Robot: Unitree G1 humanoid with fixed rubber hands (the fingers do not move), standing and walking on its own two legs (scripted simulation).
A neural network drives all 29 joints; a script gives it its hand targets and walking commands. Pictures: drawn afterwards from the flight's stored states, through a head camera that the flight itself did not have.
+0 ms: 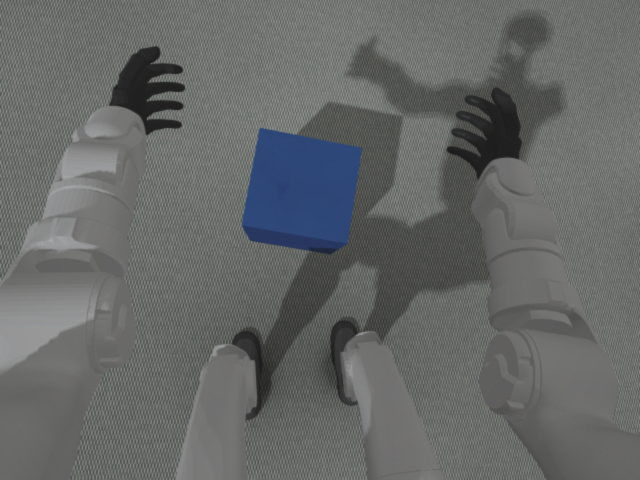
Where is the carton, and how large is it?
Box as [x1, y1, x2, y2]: [242, 128, 361, 253]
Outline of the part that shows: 260,128 242,220 242,226 250,240 325,253 331,253 347,243 361,148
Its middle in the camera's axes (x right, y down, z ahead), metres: -0.05 -0.10 +0.89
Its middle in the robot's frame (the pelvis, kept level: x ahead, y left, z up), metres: +0.52 -0.05 -0.53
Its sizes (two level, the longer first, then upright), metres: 0.210 0.200 0.250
